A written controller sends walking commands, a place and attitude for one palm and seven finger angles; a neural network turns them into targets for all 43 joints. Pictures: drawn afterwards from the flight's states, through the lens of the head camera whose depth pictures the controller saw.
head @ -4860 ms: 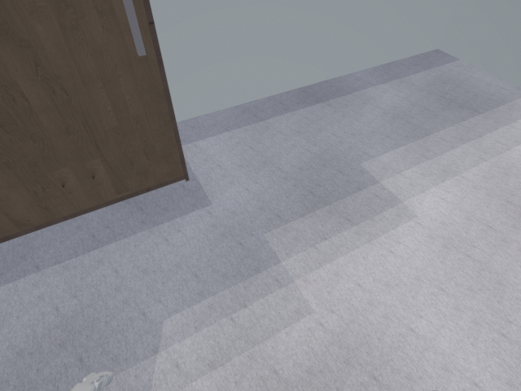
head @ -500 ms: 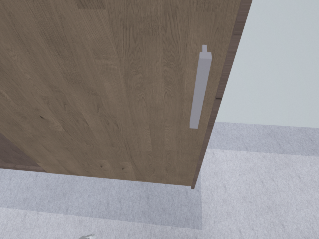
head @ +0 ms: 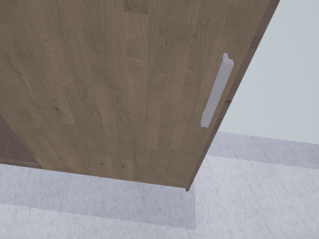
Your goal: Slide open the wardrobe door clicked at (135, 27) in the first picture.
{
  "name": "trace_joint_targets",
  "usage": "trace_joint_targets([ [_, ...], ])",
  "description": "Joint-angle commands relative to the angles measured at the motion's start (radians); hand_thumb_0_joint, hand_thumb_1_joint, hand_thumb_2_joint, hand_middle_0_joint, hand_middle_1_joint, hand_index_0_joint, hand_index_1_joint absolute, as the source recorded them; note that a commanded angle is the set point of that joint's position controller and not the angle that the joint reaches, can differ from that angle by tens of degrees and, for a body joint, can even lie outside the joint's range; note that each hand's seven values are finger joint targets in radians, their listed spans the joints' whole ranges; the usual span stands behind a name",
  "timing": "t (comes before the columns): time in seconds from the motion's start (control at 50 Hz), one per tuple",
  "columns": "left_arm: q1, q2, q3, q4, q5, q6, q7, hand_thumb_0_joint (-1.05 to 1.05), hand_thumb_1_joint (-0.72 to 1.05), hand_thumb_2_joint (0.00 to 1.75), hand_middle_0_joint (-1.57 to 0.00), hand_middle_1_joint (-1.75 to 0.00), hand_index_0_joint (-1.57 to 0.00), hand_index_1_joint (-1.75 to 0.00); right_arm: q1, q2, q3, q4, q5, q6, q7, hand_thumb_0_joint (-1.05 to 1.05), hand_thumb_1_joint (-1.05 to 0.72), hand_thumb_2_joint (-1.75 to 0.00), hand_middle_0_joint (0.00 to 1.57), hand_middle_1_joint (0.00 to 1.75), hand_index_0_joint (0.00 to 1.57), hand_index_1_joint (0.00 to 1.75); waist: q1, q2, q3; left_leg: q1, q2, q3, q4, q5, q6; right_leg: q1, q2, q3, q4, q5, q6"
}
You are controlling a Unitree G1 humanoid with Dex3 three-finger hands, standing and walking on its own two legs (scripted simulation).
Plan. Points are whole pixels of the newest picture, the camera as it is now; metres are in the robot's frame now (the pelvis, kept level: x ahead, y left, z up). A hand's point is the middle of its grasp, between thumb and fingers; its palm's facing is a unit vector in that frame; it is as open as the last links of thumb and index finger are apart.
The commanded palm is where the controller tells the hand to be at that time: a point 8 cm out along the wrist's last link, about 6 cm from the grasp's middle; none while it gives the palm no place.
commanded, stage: come to a stop and stand still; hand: right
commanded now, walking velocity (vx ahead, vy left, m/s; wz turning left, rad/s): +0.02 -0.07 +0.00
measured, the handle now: (213, 93) +0.54 -0.15 +0.08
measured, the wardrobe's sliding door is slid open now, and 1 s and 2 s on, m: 0.00 0.00 0.00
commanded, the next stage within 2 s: look again from close up in 1.38 s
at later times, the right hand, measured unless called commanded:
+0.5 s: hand out of the picture +0.00 -0.22 -0.18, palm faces +0.04 +0.98 -0.18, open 7.3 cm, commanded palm none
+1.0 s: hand out of the picture -0.01 -0.21 -0.18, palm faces +0.03 +0.97 -0.23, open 7.3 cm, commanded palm none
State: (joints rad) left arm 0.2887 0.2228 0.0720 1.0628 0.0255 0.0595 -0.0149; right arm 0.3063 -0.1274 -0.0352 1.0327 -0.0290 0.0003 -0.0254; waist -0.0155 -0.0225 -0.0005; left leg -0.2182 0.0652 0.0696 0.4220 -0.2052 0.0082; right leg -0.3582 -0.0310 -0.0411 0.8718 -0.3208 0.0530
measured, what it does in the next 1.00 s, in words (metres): steps on the spot: right foot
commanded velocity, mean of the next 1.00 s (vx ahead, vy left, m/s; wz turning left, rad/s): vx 0.00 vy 0.00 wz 0.00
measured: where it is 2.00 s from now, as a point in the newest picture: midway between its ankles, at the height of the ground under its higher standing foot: outside the picture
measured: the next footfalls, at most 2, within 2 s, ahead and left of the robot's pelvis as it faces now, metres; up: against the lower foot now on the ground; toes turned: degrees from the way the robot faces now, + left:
right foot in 0.16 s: +0.00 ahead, -0.16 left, +0.00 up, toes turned -4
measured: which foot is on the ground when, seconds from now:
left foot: down 0.00-1.00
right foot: up 0.00-0.14, down 0.16-1.00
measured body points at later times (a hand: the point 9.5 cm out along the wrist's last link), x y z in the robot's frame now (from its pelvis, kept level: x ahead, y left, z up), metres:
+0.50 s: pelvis -0.01 -0.05 +0.00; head +0.00 -0.05 +0.44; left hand +0.01 +0.18 -0.16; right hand +0.00 -0.27 -0.17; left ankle +0.01 +0.11 -0.75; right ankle -0.04 -0.15 -0.75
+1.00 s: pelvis -0.04 -0.03 -0.01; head -0.06 -0.01 +0.44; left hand -0.02 +0.20 -0.17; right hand -0.01 -0.26 -0.16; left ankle +0.01 +0.11 -0.75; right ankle -0.04 -0.15 -0.75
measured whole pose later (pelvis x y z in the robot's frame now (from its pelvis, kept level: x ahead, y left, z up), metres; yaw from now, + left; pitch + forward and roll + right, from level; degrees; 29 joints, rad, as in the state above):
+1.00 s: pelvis -0.04 -0.03 -0.01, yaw +0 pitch -4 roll -1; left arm 0.32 0.17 0.01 1.04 0.02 0.00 0.01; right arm 0.28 -0.16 0.00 1.07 -0.02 0.00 -0.03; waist 0.01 -0.01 0.00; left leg -0.26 0.09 0.05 0.53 -0.21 -0.03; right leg -0.16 -0.02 -0.07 0.50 -0.29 0.01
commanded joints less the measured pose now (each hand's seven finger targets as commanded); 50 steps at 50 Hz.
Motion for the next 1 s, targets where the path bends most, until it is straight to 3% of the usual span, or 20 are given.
trace_joint_targets([
  [0.0, -0.087, 0.019, -0.012, -0.096, -0.005, -0.038, 0.010, 0.00, 0.90, 0.90, -0.20, -0.30, -0.20, -0.30, 0.097, -0.208, -0.046, -0.010, -0.004, -0.019, -0.013, 0.00, -0.90, -0.90, 0.20, 0.30, 0.20, 0.30, -0.063, 0.188, 0.040, 0.134, 0.268, -0.277, -0.183, 0.005, 0.138, -0.103, -0.021, 0.001, -0.160, -0.100, 0.000],
  [0.04, -0.056, 0.004, -0.018, -0.084, -0.012, -0.045, 0.016, 0.00, 0.90, 0.90, -0.20, -0.30, -0.20, -0.30, 0.081, -0.218, -0.049, -0.003, -0.006, -0.017, -0.014, 0.00, -0.90, -0.90, 0.20, 0.30, 0.20, 0.30, -0.055, 0.209, 0.008, 0.125, 0.260, -0.260, -0.146, 0.125, 0.142, -0.006, -0.010, -0.011, -0.275, -0.111, -0.009],
  [0.08, 0.044, -0.007, -0.025, -0.041, -0.016, -0.053, 0.024, 0.00, 0.90, 0.90, -0.20, -0.30, -0.20, -0.30, 0.018, -0.208, -0.045, 0.001, 0.006, -0.012, -0.012, 0.00, -0.90, -0.90, 0.20, 0.30, 0.20, 0.30, 0.001, 0.201, -0.019, 0.031, 0.195, -0.185, -0.092, 0.116, 0.090, 0.181, 0.009, -0.034, -0.457, 0.050, -0.016],
  [0.1, 0.092, 0.006, -0.028, -0.018, -0.018, -0.062, 0.028, 0.00, 0.90, 0.90, -0.20, -0.30, -0.20, -0.30, -0.011, -0.189, -0.039, -0.002, 0.014, -0.008, -0.012, 0.00, -0.90, -0.90, 0.20, 0.30, 0.20, 0.30, 0.022, 0.144, -0.035, -0.022, 0.146, -0.140, -0.040, 0.076, 0.053, 0.277, -0.007, -0.024, -0.533, 0.132, -0.022],
  [0.12, 0.109, 0.048, -0.022, -0.010, -0.015, -0.071, 0.033, 0.00, 0.90, 0.90, -0.20, -0.30, -0.20, -0.30, -0.004, -0.148, -0.029, -0.008, 0.019, -0.003, -0.010, 0.00, -0.90, -0.90, 0.20, 0.30, 0.20, 0.30, 0.020, 0.017, -0.056, -0.095, 0.082, -0.091, 0.040, 0.007, 0.016, 0.350, -0.095, 0.063, -0.553, 0.177, -0.045],
  [0.14, 0.093, 0.100, -0.015, -0.020, -0.010, -0.073, 0.038, 0.00, 0.90, 0.90, -0.20, -0.30, -0.20, -0.30, -0.003, -0.103, -0.019, -0.013, 0.022, 0.001, -0.007, 0.00, -0.90, -0.90, 0.20, 0.30, 0.20, 0.30, 0.013, -0.142, -0.035, -0.124, 0.030, -0.017, 0.085, -0.082, -0.025, 0.288, -0.217, 0.187, -0.588, 0.220, -0.096],
  [0.16, 0.040, 0.115, -0.018, -0.032, -0.007, -0.065, 0.042, 0.00, 0.90, 0.90, -0.20, -0.30, -0.20, -0.30, -0.016, -0.089, -0.013, -0.007, 0.018, 0.005, -0.007, 0.00, -0.90, -0.90, 0.20, 0.30, 0.20, 0.30, -0.003, -0.148, 0.021, -0.079, 0.019, 0.009, 0.091, -0.138, -0.041, 0.167, -0.260, 0.199, -0.630, 0.155, -0.132],
  [0.18, -0.002, 0.096, -0.025, -0.032, -0.006, -0.064, 0.045, 0.00, 0.90, 0.90, -0.20, -0.30, -0.20, -0.30, -0.031, -0.086, -0.009, 0.007, 0.011, 0.006, -0.004, 0.00, -0.90, -0.90, 0.20, 0.30, 0.20, 0.30, -0.008, -0.103, 0.060, -0.042, 0.017, 0.004, 0.082, -0.095, -0.042, 0.109, -0.222, 0.162, -0.641, 0.113, -0.125],
  [0.22, -0.018, 0.068, -0.034, -0.022, -0.011, -0.070, 0.050, 0.00, 0.90, 0.90, -0.20, -0.30, -0.20, -0.30, -0.018, -0.096, -0.003, 0.037, 0.007, 0.009, -0.001, 0.00, -0.90, -0.90, 0.20, 0.30, 0.20, 0.30, -0.013, -0.138, 0.094, -0.011, 0.022, -0.001, 0.053, -0.005, -0.040, 0.106, -0.160, 0.114, -0.620, 0.194, -0.101],
  [0.28, 0.005, 0.047, -0.041, -0.004, -0.017, -0.078, 0.053, 0.00, 0.90, 0.90, -0.20, -0.30, -0.20, -0.30, 0.025, -0.112, 0.006, 0.081, 0.013, 0.001, -0.003, 0.00, -0.90, -0.90, 0.20, 0.30, 0.20, 0.30, -0.009, -0.063, 0.063, 0.037, 0.046, -0.037, -0.009, 0.106, -0.034, 0.152, -0.118, 0.059, -0.565, 0.285, -0.079],
  [0.36, 0.023, 0.039, -0.041, 0.018, -0.019, -0.079, 0.051, 0.00, 0.90, 0.90, -0.20, -0.30, -0.20, -0.30, 0.012, -0.111, 0.011, 0.094, 0.012, 0.001, -0.006, 0.00, -0.90, -0.90, 0.20, 0.30, 0.20, 0.30, 0.000, 0.008, 0.086, 0.041, 0.053, -0.045, -0.032, 0.118, -0.036, 0.153, -0.109, 0.056, -0.576, 0.235, -0.068],
  [0.58, 0.046, 0.025, -0.047, 0.052, -0.017, -0.086, 0.051, 0.00, 0.90, 0.90, -0.20, -0.30, -0.20, -0.30, 0.003, -0.115, 0.016, 0.102, 0.017, -0.008, -0.011, 0.00, -0.90, -0.90, 0.20, 0.30, 0.20, 0.30, 0.006, 0.010, 0.069, 0.061, 0.058, -0.059, -0.049, 0.156, -0.026, 0.183, -0.097, 0.036, -0.574, 0.249, -0.061],
  [0.6, -0.010, 0.065, -0.050, -0.024, -0.025, -0.102, 0.041, 0.00, 0.90, 0.90, -0.20, -0.30, -0.20, -0.30, 0.063, -0.143, 0.029, 0.119, 0.005, -0.028, -0.054, 0.00, -0.90, -0.90, 0.20, 0.30, 0.20, 0.30, -0.004, 0.009, 0.081, 0.039, 0.094, -0.111, 0.030, 0.427, -0.004, 0.121, -0.110, 0.011, -0.379, 0.464, -0.044],
  [0.62, 0.010, 0.039, -0.057, -0.050, -0.019, -0.105, 0.037, 0.00, 0.90, 0.90, -0.20, -0.30, -0.20, -0.30, 0.054, -0.182, 0.021, 0.101, 0.003, -0.050, -0.042, 0.00, -0.90, -0.90, 0.20, 0.30, 0.20, 0.30, 0.018, 0.008, 0.025, 0.096, 0.114, -0.060, 0.075, 0.662, 0.005, 0.127, -0.061, -0.001, -0.379, 0.476, -0.036],
  [0.66, 0.102, 0.029, -0.048, -0.032, -0.015, -0.114, 0.046, 0.00, 0.90, 0.90, -0.20, -0.30, -0.20, -0.30, 0.042, -0.161, 0.024, 0.071, 0.012, -0.046, -0.030, 0.00, -0.90, -0.90, 0.20, 0.30, 0.20, 0.30, 0.024, -0.016, -0.142, 0.156, 0.096, -0.055, 0.144, 0.520, 0.013, 0.190, -0.071, 0.028, -0.406, 0.481, -0.052],
  [0.68, 0.101, 0.040, -0.046, -0.033, -0.015, -0.111, 0.049, 0.00, 0.90, 0.90, -0.20, -0.30, -0.20, -0.30, 0.024, -0.147, 0.025, 0.063, 0.014, -0.039, -0.028, 0.00, -0.90, -0.90, 0.20, 0.30, 0.20, 0.30, 0.027, -0.013, -0.147, 0.133, 0.071, -0.038, 0.137, 0.384, 0.013, 0.211, -0.089, 0.040, -0.403, 0.544, -0.058],
  [0.74, 0.068, 0.047, -0.044, -0.054, -0.012, -0.101, 0.051, 0.00, 0.90, 0.90, -0.20, -0.30, -0.20, -0.30, -0.004, -0.136, 0.025, 0.038, 0.012, -0.021, -0.020, 0.00, -0.90, -0.90, 0.20, 0.30, 0.20, 0.30, 0.018, -0.039, -0.013, 0.045, 0.045, -0.031, 0.095, 0.139, 0.009, 0.151, -0.096, 0.048, -0.434, 0.438, -0.069],
  [0.8, 0.053, 0.044, -0.045, -0.068, -0.013, -0.088, 0.044, 0.00, 0.90, 0.90, -0.20, -0.30, -0.20, -0.30, -0.007, -0.141, 0.026, 0.027, 0.012, -0.014, -0.013, 0.00, -0.90, -0.90, 0.20, 0.30, 0.20, 0.30, 0.016, 0.034, 0.116, -0.014, 0.047, -0.060, 0.029, 0.000, 0.008, 0.056, -0.074, 0.061, -0.498, 0.104, -0.074],
  [0.9, 0.071, 0.047, -0.043, -0.071, -0.008, -0.079, 0.036, 0.00, 0.90, 0.90, -0.20, -0.30, -0.20, -0.30, 0.007, -0.154, 0.018, 0.003, 0.011, -0.011, -0.010, 0.00, -0.90, -0.90, 0.20, 0.30, 0.20, 0.30, 0.019, 0.043, 0.159, -0.058, 0.042, -0.088, -0.015, -0.126, 0.010, 0.020, -0.054, 0.064, -0.535, -0.069, -0.073],
  [0.98, 0.088, 0.040, -0.044, -0.067, -0.008, -0.078, 0.035, 0.00, 0.90, 0.90, -0.20, -0.30, -0.20, -0.30, 0.014, -0.162, 0.012, -0.013, 0.012, -0.015, -0.008, 0.00, -0.90, -0.90, 0.20, 0.30, 0.20, 0.30, 0.024, 0.074, 0.126, -0.066, 0.055, -0.108, -0.050, -0.173, 0.013, 0.051, -0.041, 0.045, -0.510, -0.041, -0.071],
])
